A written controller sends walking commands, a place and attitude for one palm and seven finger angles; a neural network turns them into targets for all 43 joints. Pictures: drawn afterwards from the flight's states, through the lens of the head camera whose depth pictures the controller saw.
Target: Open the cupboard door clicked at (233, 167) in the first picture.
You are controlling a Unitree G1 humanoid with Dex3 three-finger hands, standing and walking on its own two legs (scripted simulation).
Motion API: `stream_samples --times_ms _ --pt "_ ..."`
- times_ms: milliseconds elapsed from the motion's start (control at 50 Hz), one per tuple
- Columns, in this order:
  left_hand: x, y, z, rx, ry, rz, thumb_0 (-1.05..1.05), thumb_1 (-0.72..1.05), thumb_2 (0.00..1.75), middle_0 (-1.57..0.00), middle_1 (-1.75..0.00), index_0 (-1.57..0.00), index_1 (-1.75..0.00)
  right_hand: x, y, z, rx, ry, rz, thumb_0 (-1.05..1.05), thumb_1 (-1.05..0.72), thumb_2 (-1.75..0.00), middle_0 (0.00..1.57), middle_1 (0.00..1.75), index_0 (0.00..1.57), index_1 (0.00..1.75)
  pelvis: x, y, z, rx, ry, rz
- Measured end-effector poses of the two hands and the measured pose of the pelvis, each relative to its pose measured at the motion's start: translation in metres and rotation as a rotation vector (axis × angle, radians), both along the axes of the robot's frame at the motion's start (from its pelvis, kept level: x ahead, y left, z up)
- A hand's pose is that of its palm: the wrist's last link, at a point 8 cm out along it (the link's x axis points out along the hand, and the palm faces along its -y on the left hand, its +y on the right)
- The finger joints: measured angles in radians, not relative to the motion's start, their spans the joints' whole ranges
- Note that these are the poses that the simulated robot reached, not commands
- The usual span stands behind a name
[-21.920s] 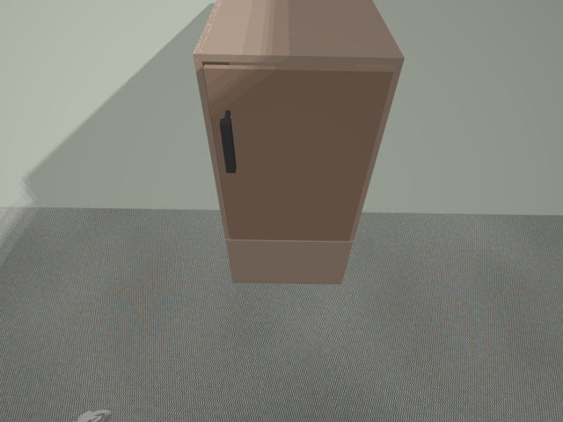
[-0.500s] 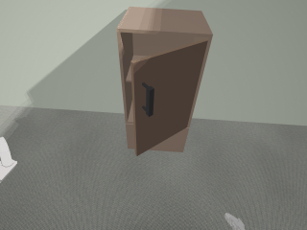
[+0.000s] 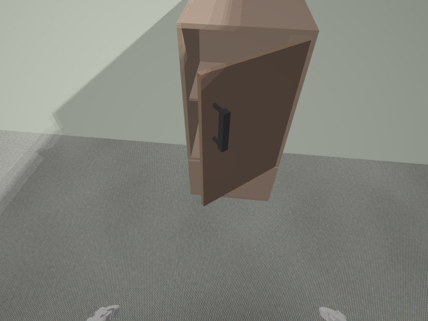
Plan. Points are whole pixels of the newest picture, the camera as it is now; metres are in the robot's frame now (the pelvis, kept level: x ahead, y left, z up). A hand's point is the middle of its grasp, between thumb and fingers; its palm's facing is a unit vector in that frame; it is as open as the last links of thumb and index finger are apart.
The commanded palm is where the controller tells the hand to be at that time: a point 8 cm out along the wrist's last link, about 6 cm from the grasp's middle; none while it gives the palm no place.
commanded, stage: let the arm hang, fingers relaxed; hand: left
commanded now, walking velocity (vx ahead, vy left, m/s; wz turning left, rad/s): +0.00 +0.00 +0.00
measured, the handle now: (219, 127) +0.64 +0.01 -0.02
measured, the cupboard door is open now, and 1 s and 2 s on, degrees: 40 40 40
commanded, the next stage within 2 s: look to check the result in 0.86 s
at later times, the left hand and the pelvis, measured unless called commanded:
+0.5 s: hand out of the picture -0.03 +0.21 -0.16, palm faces +0.03 -0.97 -0.24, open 7.3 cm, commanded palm none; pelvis +0.00 +0.01 +0.01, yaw +0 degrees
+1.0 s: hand out of the picture +0.04 +0.19 -0.16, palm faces +0.00 -0.98 -0.22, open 7.4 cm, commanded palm none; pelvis +0.01 +0.00 +0.01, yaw +0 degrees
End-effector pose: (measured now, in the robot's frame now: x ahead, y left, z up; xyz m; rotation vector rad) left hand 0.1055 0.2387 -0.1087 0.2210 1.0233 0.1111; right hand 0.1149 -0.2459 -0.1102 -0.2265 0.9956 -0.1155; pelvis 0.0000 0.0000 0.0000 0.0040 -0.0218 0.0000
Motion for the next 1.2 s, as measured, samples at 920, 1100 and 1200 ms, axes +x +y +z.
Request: stream_samples --times_ms 920,1100,1200 --pt "-0.066 0.0 -0.02 -0.021 0.291 0.083 0.0 0.9 0.9 -0.2 -0.3 -0.2 -0.3 -0.097 0.022 -0.022 0.048 0.362 -0.118 0.01 -0.91 -0.89 0.2 0.3 0.2 0.3 0.009 0.006 0.014 -0.003 -0.013 -0.008" --pt "-0.077 0.006 -0.018 -0.001 0.342 0.101 0.0 0.9 0.9 -0.2 -0.3 -0.2 -0.3 -0.091 0.012 -0.021 0.03 0.379 -0.111 0.01 -0.91 -0.89 0.2 0.3 0.2 0.3 0.015 0.002 0.015 -0.004 -0.013 -0.006" --pt "-0.078 0.009 -0.017 0.011 0.35 0.108 0.0 0.9 0.9 -0.2 -0.3 -0.2 -0.3 -0.082 0.006 -0.02 0.02 0.37 -0.103 0.01 -0.91 -0.89 0.2 0.3 0.2 0.3 0.017 0.001 0.015 -0.005 -0.014 -0.005"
